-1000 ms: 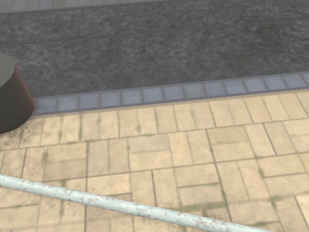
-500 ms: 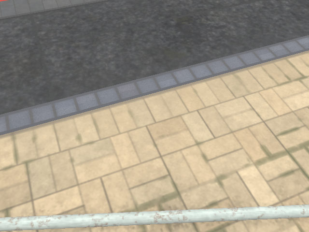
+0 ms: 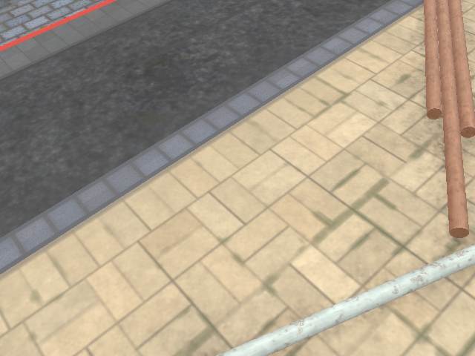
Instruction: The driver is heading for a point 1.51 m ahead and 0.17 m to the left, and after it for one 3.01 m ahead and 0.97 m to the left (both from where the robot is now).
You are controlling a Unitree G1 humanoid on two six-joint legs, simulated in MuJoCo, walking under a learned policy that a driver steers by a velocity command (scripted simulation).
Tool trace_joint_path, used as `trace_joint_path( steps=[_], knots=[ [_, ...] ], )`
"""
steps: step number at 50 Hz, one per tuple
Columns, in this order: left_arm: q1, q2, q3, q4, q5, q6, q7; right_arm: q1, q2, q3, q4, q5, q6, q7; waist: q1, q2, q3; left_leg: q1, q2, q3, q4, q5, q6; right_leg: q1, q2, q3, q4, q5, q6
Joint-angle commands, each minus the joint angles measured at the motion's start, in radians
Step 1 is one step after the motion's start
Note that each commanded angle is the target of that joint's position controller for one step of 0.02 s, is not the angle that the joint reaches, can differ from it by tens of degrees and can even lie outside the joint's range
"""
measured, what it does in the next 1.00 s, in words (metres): walks ahead: left foot, then right foot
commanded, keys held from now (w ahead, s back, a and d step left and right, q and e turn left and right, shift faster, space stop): w+e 0.12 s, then w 0.60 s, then w+q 0.28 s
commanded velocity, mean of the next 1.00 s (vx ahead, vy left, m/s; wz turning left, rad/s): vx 0.47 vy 0.00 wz -0.14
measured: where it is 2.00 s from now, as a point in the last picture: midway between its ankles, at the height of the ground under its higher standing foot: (283, 273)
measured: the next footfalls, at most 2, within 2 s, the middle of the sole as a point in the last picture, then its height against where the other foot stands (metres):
left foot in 0.26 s outside the picture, level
right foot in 0.68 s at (350, 348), level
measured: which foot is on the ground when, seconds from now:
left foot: up 0.00-0.24, down 0.26-0.80, up 0.82-1.00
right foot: down 0.00-0.36, up 0.38-0.66, down 0.68-1.00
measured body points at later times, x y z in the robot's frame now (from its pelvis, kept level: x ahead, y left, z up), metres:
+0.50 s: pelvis +0.26 +0.01 +0.00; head +0.30 +0.00 +0.45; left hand +0.38 +0.27 -0.12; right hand +0.36 -0.28 -0.10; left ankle +0.30 +0.11 -0.74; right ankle +0.14 -0.11 -0.64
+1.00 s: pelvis +0.49 -0.08 +0.02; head +0.53 -0.09 +0.47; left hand +0.66 +0.17 -0.08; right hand +0.56 -0.37 -0.10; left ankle +0.49 +0.06 -0.66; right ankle +0.46 -0.20 -0.72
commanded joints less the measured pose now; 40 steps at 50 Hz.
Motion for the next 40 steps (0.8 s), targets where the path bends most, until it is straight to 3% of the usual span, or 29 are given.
trace_joint_path(
  steps=[1, 4, 8, 11, 14, 15, 16, 17, 18, 19, 20, 21, 22, 23, 24, 26, 28, 29, 31, 34, 35, 36, 37, 38, 39, 40],
  knots=[
    [0.013, 0.144, 0.028, -0.06, 0.004, -0.027, 0.018, -0.151, -0.115, -0.026, -0.117, -0.03, -0.056, 0.011, 0.029, -0.181, 0.08, -0.377, 0.033, -0.054, -0.034, 0.159, -0.011, 0.224, -0.253, 0.39, -0.326, 0.071, -0.189],
    [0.037, 0.165, 0.033, -0.04, 0.006, -0.023, 0.042, -0.188, -0.054, -0.005, -0.108, -0.028, -0.053, 0.017, 0.034, -0.141, 0.058, -0.297, -0.017, -0.017, -0.195, 0.314, -0.05, 0.186, -0.202, 0.282, -0.316, 0.28, -0.163],
    [0.091, 0.167, 0.034, 0.008, -0.002, -0.02, 0.054, -0.291, -0.012, 0.019, -0.124, -0.012, -0.05, 0.03, 0.076, -0.175, 0.074, -0.161, -0.065, 0.004, -0.426, 0.463, -0.06, 0.107, -0.173, 0.223, -0.307, 0.294, -0.131],
    [0.133, 0.164, 0.032, 0.05, -0.011, -0.021, 0.053, -0.352, -0.023, 0.021, -0.145, -0.007, -0.055, 0.043, 0.096, -0.157, 0.108, -0.165, -0.057, -0.015, -0.508, 0.482, -0.03, 0.156, -0.221, 0.267, -0.298, 0.299, -0.127],
    [0.127, 0.184, 0.04, 0.08, -0.01, -0.013, 0.058, -0.321, -0.045, 0.012, -0.148, -0.007, -0.06, 0.043, 0.069, -0.19, 0.109, -0.121, -0.057, -0.015, -0.568, 0.414, 0.013, 0.238, -0.254, 0.276, -0.253, 0.447, -0.1],
    [0.185, 0.144, 0.027, 0.098, -0.008, -0.006, 0.052, -0.321, -0.088, -0.006, -0.149, -0.016, -0.066, 0.037, 0.083, -0.155, 0.059, -0.032, -0.1, 0.041, -0.582, 0.343, 0.049, 0.283, -0.216, 0.259, -0.172, 0.702, -0.084],
    [0.204, 0.146, 0.02, 0.117, -0.002, 0.001, 0.047, -0.256, -0.105, -0.023, -0.141, -0.013, -0.069, 0.029, 0.038, -0.17, -0.039, 0.13, -0.128, 0.076, -0.595, 0.354, 0.09, 0.293, -0.187, 0.231, -0.034, 0.956, -0.061],
    [0.131, 0.185, 0.027, 0.099, -0.002, 0.001, 0.049, -0.092, -0.116, -0.031, -0.104, -0.012, -0.066, 0.021, -0.059, -0.21, -0.144, 0.371, -0.094, 0.044, -0.601, 0.436, 0.121, 0.193, -0.167, 0.211, 0.139, 1.038, -0.036],
    [0.061, 0.156, 0.016, 0.055, 0.02, -0.005, 0.05, 0.145, -0.171, -0.04, -0.069, -0.028, -0.06, 0.011, -0.161, -0.128, -0.314, 0.722, 0.087, -0.147, -0.541, 0.496, 0.195, -0.032, -0.111, 0.211, 0.431, 0.76, -0.015],
    [0.209, 0.034, -0.014, 0.059, 0.012, -0.02, 0.045, 0.203, -0.185, -0.04, -0.022, -0.029, -0.052, 0.021, -0.077, 0.212, -0.453, 1.03, 0.366, -0.623, -0.595, 0.437, 0.351, -0.409, 0.07, 0.173, 0.775, -0.236, 0.053],
    [0.13, 0.143, 0.006, 0.065, -0.009, -0.034, 0.043, 0.215, -0.096, -0.022, -0.021, -0.008, -0.046, 0.018, -0.132, 0.11, -0.361, 0.93, 0.348, -0.644, -0.671, 0.359, 0.328, -0.496, 0.027, 0.231, 0.865, -0.247, 0.062],
    [0.02, 0.162, 0.014, 0.033, -0.029, -0.042, 0.036, 0.152, -0.07, -0.014, -0.019, -0.008, -0.038, 0.008, -0.122, 0.074, -0.185, 0.778, 0.301, -0.468, -0.695, 0.374, 0.286, -0.546, -0.023, 0.189, 0.844, -0.171, 0.062],
    [-0.042, 0.143, 0.006, 0.016, -0.019, -0.05, 0.034, 0.098, -0.061, -0.008, -0.015, -0.016, -0.033, 0.004, -0.087, -0.006, -0.095, 0.63, 0.247, -0.373, -0.731, 0.402, 0.255, -0.527, -0.07, 0.135, 0.792, -0.105, 0.06],
    [-0.072, 0.134, 0.008, 0.006, -0.003, -0.054, 0.03, 0.061, -0.052, -0.005, -0.016, -0.022, -0.029, 0.003, -0.057, -0.02, -0.036, 0.521, 0.218, -0.334, -0.77, 0.403, 0.247, -0.508, -0.097, 0.102, 0.741, -0.067, 0.063],
    [-0.058, 0.113, 0.006, 0.008, -0.004, -0.049, 0.024, 0.044, -0.047, 0.001, -0.018, -0.03, -0.03, 0.0, -0.026, 0.003, -0.013, 0.441, 0.197, -0.304, -0.819, 0.399, 0.249, -0.46, -0.119, 0.093, 0.72, -0.045, 0.065],
    [-0.03, 0.064, -0.008, 0.012, -0.003, -0.034, 0.02, 0.026, -0.052, 0.001, -0.007, -0.017, -0.039, -0.002, 0.007, 0.038, 0.01, 0.35, 0.188, -0.252, -0.885, 0.402, 0.266, -0.424, -0.134, 0.065, 0.643, -0.035, 0.08],
    [-0.084, 0.044, -0.021, -0.012, 0.012, -0.03, 0.021, 0.019, -0.077, -0.005, 0.007, -0.008, -0.046, -0.007, 0.01, 0.031, 0.047, 0.288, 0.174, -0.179, -0.922, 0.45, 0.261, -0.427, -0.149, 0.041, 0.514, 0.027, 0.098],
    [-0.109, 0.039, -0.026, -0.02, 0.019, -0.033, 0.018, 0.018, -0.088, -0.007, 0.01, -0.009, -0.045, -0.009, 0.006, 0.025, 0.049, 0.272, 0.156, -0.138, -0.925, 0.458, 0.249, -0.405, -0.15, 0.031, 0.442, 0.099, 0.1],
    [-0.155, 0.028, -0.034, -0.026, 0.016, -0.038, 0.009, 0.024, -0.101, -0.007, 0.014, -0.007, -0.037, -0.011, -0.008, 0.031, 0.051, 0.236, 0.122, -0.071, -0.924, 0.445, 0.22, -0.331, -0.133, 0.009, 0.3, 0.234, 0.097],
    [-0.279, 0.051, -0.03, -0.065, 0.001, -0.045, -0.004, 0.1, -0.134, -0.014, 0.04, 0.01, -0.025, -0.011, -0.054, 0.016, 0.084, 0.305, 0.153, -0.09, -0.927, 0.365, 0.191, -0.336, -0.111, 0.001, 0.122, 0.312, 0.081],
    [-0.329, 0.074, -0.022, -0.081, 0.0, -0.051, -0.008, 0.152, -0.119, -0.009, 0.053, 0.013, -0.014, -0.009, -0.082, -0.033, 0.086, 0.382, 0.138, -0.079, -0.908, 0.372, 0.185, -0.371, -0.091, -0.027, 0.09, 0.288, 0.076],
    [-0.409, 0.064, -0.023, -0.103, -0.006, -0.059, -0.012, 0.241, -0.082, 0.004, 0.08, 0.014, -0.001, -0.009, -0.128, -0.064, 0.063, 0.484, 0.118, -0.083, -0.855, 0.467, 0.172, -0.362, -0.061, -0.06, 0.027, 0.228, 0.076],
    [-0.444, 0.058, -0.019, -0.119, -0.008, -0.069, -0.015, 0.311, -0.079, 0.013, 0.113, 0.015, 0.012, -0.01, -0.139, -0.048, 0.019, 0.541, 0.117, -0.104, -0.777, 0.678, 0.152, -0.276, -0.024, -0.082, -0.06, 0.22, 0.071],
    [-0.384, 0.08, -0.003, -0.109, -0.005, -0.076, -0.018, 0.32, -0.112, 0.013, 0.132, 0.019, 0.025, -0.016, -0.09, -0.012, -0.074, 0.529, 0.115, -0.102, -0.66, 0.906, 0.125, -0.078, 0.008, -0.084, -0.122, 0.288, 0.059],
    [-0.246, 0.115, 0.019, -0.069, -0.006, -0.071, -0.02, 0.297, -0.141, 0.012, 0.13, 0.016, 0.028, -0.021, -0.017, 0.012, -0.198, 0.403, 0.107, -0.107, -0.516, 0.986, 0.094, 0.221, -0.011, -0.039, -0.127, 0.396, 0.035],
    [-0.045, 0.165, 0.047, -0.015, -0.013, -0.049, -0.008, 0.216, -0.157, 0.012, 0.089, 0.0, 0.015, -0.019, 0.093, 0.029, -0.312, 0.172, 0.09, -0.113, -0.351, 0.812, 0.064, 0.54, -0.123, 0.054, -0.074, 0.395, -0.018]
  ],
)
